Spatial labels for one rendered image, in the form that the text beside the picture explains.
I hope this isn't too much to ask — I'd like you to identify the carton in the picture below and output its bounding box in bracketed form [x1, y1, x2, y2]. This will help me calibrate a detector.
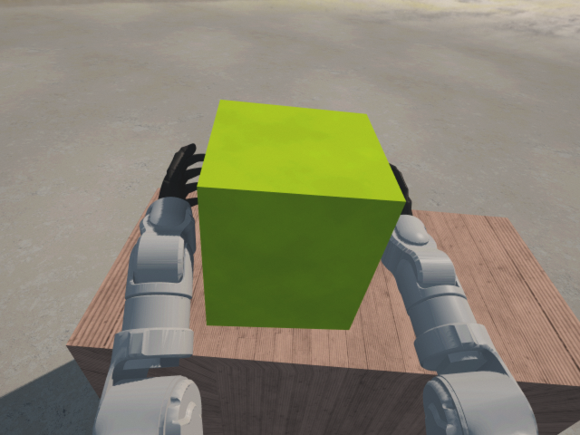
[197, 100, 406, 330]

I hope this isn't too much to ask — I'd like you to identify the robot right upper arm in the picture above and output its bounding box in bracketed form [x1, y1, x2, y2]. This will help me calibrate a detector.
[423, 370, 537, 435]

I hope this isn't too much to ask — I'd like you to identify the pedestal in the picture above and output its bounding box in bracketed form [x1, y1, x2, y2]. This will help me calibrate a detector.
[66, 188, 580, 435]

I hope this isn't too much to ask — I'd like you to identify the left robot forearm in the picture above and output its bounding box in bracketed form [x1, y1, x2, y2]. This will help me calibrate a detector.
[92, 197, 196, 435]

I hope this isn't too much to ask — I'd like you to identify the robot left hand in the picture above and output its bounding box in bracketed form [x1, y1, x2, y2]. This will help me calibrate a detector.
[158, 143, 206, 207]

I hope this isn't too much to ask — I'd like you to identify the robot right hand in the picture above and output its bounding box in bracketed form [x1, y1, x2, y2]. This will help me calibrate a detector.
[389, 163, 413, 216]

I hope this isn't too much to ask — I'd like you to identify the right robot forearm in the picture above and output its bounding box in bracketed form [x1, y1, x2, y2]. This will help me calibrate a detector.
[381, 215, 538, 435]

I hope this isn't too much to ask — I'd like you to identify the robot left upper arm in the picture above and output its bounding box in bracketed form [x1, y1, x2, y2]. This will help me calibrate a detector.
[94, 375, 203, 435]

